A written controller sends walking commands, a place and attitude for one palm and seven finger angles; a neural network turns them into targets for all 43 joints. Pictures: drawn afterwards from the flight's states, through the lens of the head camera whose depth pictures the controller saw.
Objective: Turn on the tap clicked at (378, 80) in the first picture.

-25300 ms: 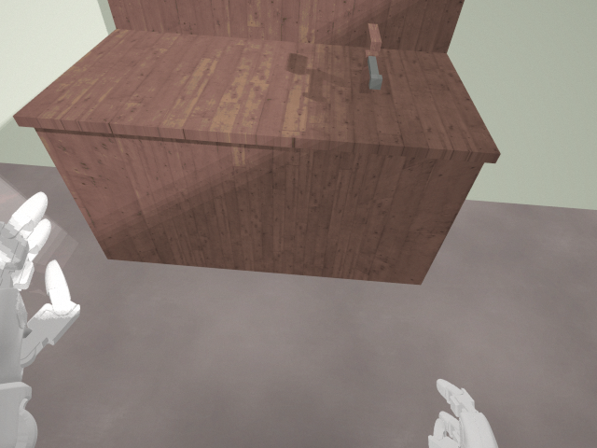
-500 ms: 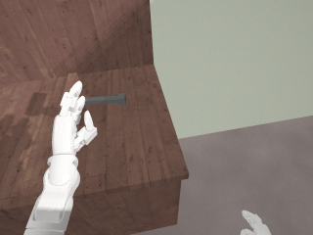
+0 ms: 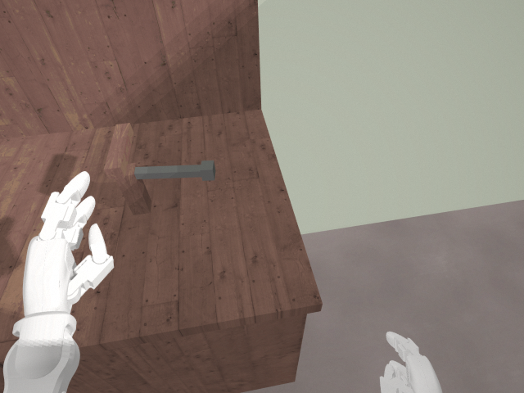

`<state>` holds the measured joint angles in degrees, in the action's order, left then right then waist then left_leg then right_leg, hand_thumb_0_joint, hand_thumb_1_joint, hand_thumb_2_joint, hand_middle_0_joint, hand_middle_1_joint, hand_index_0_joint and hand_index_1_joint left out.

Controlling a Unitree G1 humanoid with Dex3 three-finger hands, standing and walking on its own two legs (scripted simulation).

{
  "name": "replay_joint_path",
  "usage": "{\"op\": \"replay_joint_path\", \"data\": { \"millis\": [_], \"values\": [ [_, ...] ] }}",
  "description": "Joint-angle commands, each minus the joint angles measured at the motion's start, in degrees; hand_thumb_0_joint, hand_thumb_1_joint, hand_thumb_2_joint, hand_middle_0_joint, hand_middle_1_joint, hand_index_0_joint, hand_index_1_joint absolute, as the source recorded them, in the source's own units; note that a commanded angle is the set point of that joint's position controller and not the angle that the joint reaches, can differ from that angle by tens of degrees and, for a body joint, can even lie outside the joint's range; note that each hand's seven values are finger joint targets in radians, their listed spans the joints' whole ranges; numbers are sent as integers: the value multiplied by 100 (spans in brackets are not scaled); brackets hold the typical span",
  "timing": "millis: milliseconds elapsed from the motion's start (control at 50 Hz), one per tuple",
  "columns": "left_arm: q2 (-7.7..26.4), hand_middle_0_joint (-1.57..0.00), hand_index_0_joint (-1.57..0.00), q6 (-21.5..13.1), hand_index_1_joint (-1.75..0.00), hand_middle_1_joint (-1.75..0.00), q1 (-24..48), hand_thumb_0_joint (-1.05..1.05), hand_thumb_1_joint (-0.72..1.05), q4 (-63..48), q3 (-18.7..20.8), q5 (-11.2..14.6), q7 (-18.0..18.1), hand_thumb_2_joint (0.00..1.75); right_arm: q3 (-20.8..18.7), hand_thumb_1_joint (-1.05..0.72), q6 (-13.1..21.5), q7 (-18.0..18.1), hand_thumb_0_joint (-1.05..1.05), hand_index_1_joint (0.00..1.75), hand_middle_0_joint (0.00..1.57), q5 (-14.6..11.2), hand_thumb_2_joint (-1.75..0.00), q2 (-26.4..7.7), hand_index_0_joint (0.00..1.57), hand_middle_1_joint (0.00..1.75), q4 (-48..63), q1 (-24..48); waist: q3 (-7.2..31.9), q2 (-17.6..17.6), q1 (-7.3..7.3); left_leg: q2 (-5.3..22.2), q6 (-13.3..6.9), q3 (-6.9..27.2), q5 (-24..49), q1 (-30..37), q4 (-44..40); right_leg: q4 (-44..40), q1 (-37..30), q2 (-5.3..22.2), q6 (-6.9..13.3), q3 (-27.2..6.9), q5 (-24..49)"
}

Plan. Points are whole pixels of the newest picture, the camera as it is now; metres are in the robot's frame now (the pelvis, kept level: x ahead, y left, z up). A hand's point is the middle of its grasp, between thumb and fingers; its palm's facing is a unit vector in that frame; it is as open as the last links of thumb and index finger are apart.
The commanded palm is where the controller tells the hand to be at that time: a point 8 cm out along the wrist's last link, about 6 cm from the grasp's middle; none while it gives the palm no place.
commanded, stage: draw the hand back beside the body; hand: left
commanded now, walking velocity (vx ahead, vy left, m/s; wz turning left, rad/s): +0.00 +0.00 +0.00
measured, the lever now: (208, 170) +0.49 +0.18 +0.06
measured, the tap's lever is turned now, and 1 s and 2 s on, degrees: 82 82 82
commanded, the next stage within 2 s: step back with the hand held close in 0.44 s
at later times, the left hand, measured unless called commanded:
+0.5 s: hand (85, 281) +0.19 +0.24 +0.15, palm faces +0.42 -0.84 -0.34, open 7.4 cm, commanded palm +0.15 +0.28 +0.17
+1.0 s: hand (54, 329) +0.14 +0.24 +0.15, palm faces +0.34 -0.81 -0.47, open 7.4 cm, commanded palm +0.09 +0.28 +0.17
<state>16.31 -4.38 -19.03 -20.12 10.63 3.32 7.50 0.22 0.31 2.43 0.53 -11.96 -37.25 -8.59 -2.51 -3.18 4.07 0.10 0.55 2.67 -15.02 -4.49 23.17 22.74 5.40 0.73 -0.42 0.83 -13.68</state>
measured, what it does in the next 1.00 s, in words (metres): shifts its weight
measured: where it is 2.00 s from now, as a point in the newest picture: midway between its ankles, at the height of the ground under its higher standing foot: outside the picture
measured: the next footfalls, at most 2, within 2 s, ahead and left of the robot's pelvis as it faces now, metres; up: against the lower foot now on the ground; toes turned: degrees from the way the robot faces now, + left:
right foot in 1.38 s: -0.05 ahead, -0.12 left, +0.00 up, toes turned +9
left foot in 1.60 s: -0.09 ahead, +0.13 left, +0.00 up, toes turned +8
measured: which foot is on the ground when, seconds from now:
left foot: down 0.00-1.00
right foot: down 0.00-1.00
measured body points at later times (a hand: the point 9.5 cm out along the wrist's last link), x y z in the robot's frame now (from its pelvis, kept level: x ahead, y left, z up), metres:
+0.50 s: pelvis -0.01 -0.01 +0.00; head -0.02 -0.02 +0.45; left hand +0.16 +0.28 +0.17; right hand +0.19 -0.22 -0.09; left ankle -0.02 +0.13 -0.74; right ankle -0.01 -0.13 -0.74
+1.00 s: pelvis -0.07 +0.00 -0.01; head -0.04 -0.01 +0.44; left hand +0.11 +0.28 +0.17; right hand +0.12 -0.23 -0.10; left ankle -0.02 +0.13 -0.74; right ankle -0.01 -0.13 -0.74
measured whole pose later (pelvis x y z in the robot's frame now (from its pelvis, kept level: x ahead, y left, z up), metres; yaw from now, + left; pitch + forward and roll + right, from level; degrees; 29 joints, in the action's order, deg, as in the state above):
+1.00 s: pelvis -0.07 +0.00 -0.01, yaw +0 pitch -1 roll +0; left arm 22.6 -9.2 -29.5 -28.4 18.5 3.0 6.6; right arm -1.3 -1.3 4.2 -0.6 -13.0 -31.2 -9.2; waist -4.2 -2.0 2.3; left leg -0.2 0.7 2.8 -10.9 -16.5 27.8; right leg 27.0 17.2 0.9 -0.6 0.8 -9.3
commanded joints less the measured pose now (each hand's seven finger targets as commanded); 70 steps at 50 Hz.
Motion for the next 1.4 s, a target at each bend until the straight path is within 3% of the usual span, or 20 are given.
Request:
{"op": "replay_joint_path", "data": {
  "millis": [0, 100, 220, 520, 540, 560, 580, 600, 640, 760, 880, 920, 1020, 1080, 1120, 1180, 1240, 1260, 1340, 1380],
  "values": [
    [1110, -20, -20, -428, -30, -30, 453, 0, 90, -1603, 838, -47, 89, 90, -224, -90, 377, 86, 0, 30, 20, -19, -90, -556, 20, 30, 944, 709, 1061, 1, -68, 105, -115, -163, 2176, 119, -89, -100, -409, 40, 226, 129, 1751],
    [1191, -20, -20, -416, -30, -30, -106, 0, 90, -1729, 1079, -18, 95, 90, -228, -90, 439, 70, 0, 30, 20, -41, -90, -547, 20, 30, 918, 669, 772, -288, -56, 134, -99, -167, 2118, -53, -33, -141, -296, 54, 233, 141, 1690],
    [1017, -20, -20, -439, -30, -30, 2, 0, 90, -1489, 927, 17, 86, 90, -263, -90, 510, 110, 0, 30, 20, -57, -90, -602, 20, 30, 902, 704, 407, 62, -120, 140, -141, -150, 1481, -174, -89, -200, 40, 30, 201, 158, 1167],
    [1184, -20, -20, -534, -30, -30, 3, 0, 90, -1512, 1077, 19, 126, 90, -235, -90, 598, 156, 0, 30, 20, -50, -90, -580, 20, 30, 896, 751, 488, -125, -70, 53, -151, -112, 1067, -254, -138, -227, -25, 30, 219, 137, 855],
    [1275, -20, -20, -572, -30, -30, 229, 0, 90, -1853, 1111, 27, 131, 90, -239, -90, 624, 151, 0, 30, 20, -53, -90, -590, 20, 30, 937, 766, 658, -195, -64, 58, -154, -104, 1125, -192, -121, -219, -103, 45, 220, 116, 922],
    [2153, -20, -20, -759, -30, -30, 923, 0, 90, -2114, 2061, 110, 147, 90, -212, -90, 542, 175, 0, 30, 20, -111, -90, -650, 20, 30, 1125, 689, 209, -123, -117, 194, -284, -14, 1025, -446, 54, -512, 363, 300, 179, -441, 1465],
    [2170, -20, -20, -840, -30, -30, 1000, 0, 90, -1984, 2031, 84, 103, 90, -207, -90, 491, 191, 0, 30, 20, -93, -90, -625, 20, 30, 1035, 722, 283, -170, -152, 175, -258, 76, 995, -413, 88, -495, 319, 434, 216, -518, 1710],
    [1566, -20, -20, -792, -30, -30, 212, 0, 90, -1409, 1605, 56, 40, 90, -218, -90, 436, 199, 0, 30, 20, -78, -90, -576, 20, 30, 977, 661, 236, 124, -197, 228, -267, 77, 1318, -419, 183, -396, 406, 485, 182, -399, 2035],
    [1110, -20, -20, -690, -30, -30, -490, 0, 90, -1024, 1248, 38, -72, 90, -284, -90, 294, 149, 0, 30, 20, -85, -90, -666, 20, 30, 1121, 505, 670, 402, -221, 350, -249, 50, 2023, -273, 283, -163, 248, 504, 113, -279, 2514],
    [1243, -20, -20, -710, -30, -30, -950, 0, 90, -1565, 1290, 11, -94, 90, -359, -90, 22, 142, 0, 30, 20, -130, -90, -740, 20, 30, 1444, 509, 1251, 286, -197, 503, -239, 93, 2677, -348, 166, 161, 160, 420, 22, -113, 2317],
    [1919, -20, -20, -886, -30, -30, -592, 0, 90, -2378, 1834, -19, 70, 90, -351, -90, 106, 246, 0, 30, 20, -122, -90, -747, 20, 30, 1555, 604, 1179, -282, -137, 532, -283, 299, 1799, -1013, -61, 382, 206, 299, -17, -152, 1554],
    [1658, -20, -20, -933, -30, -30, -711, 0, 90, -2252, 1685, -23, 71, 90, -347, -90, 171, 247, 0, 30, 20, -129, -90, -695, 20, 30, 1547, 541, 1074, -384, -163, 545, -320, 322, 1167, -1339, -125, 406, 202, 256, -31, -164, 1232],
    [1379, -20, -20, -978, -30, -30, -1000, 0, 90, -1770, 1526, -38, 77, 90, -392, -90, 283, 225, 0, 30, 20, -137, -90, -725, 20, 30, 1492, 365, 794, 120, -257, 369, -295, 277, -602, -1795, 49, -40, 677, 412, 49, -436, 96],
    [1477, -20, -20, -992, -30, -30, -968, 0, 90, -1656, 1500, -38, 134, 90, -431, -90, 351, 205, 0, 30, 20, -147, -90, -778, 20, 30, 1353, 215, 650, 582, -328, 134, -195, 112, -906, -1315, 920, -688, 1754, 854, 318, -910, -1089],
    [1434, -20, -20, -1005, -30, -30, -767, 0, 90, -1765, 1385, -54, 164, 90, -380, -90, 389, 207, 0, 30, 20, -125, -90, -701, 20, 30, 1319, 203, 674, 783, -367, 163, -178, 115, -858, -1116, 1120, -687, 2157, 987, 366, -841, -1429],
    [1761, -20, -20, -1044, -30, -30, -481, 0, 90, -2044, 1664, -92, 247, 90, -343, -90, 459, 264, 0, 30, 20, -82, -90, -821, 20, 30, 1361, 368, 597, 210, -344, 454, -349, 599, -1171, -1649, 146, -73, 1804, 512, 162, -503, -1299],
    [1493, -20, -20, -1153, -30, -30, -334, 0, 90, -2011, 1700, -275, 257, 90, -358, -90, 548, 310, 0, 30, 20, -103, -90, -858, 20, 30, 1449, 454, 670, -936, -282, 1103, -772, 1309, -2970, -3844, -1202, 1644, -340, -244, -167, -72, -549],
    [1508, -20, -20, -1182, -30, -30, -298, 0, 90, -1972, 1762, -332, 242, 90, -394, -90, 566, 296, 0, 30, 20, -118, -90, -841, 20, 30, 1461, 420, 665, -941, -253, 1186, -842, 1373, -3118, -4274, -1276, 2009, -758, -349, -194, -40, -272],
    [1465, -20, -20, -1292, -30, -30, -729, 0, 90, -2070, 1770, -338, 106, 90, -423, -90, 651, 188, 0, 30, 20, -123, -90, -733, 20, 30, 1470, 372, 685, -897, -236, 986, -745, 913, -2218, -3481, -477, 1487, -178, -298, -103, -142, 244],
    [1670, -20, -20, -1360, -30, -30, -1297, 0, 90, -1911, 2006, -232, 62, 90, -434, -90, 680, 165, 0, 30, 20, -73, -90, -680, 20, 30, 1385, 301, 571, -423, -290, 666, -532, 449, -1736, -2876, 226, 672, 609, 50, 120, -690, 558]
  ]
}}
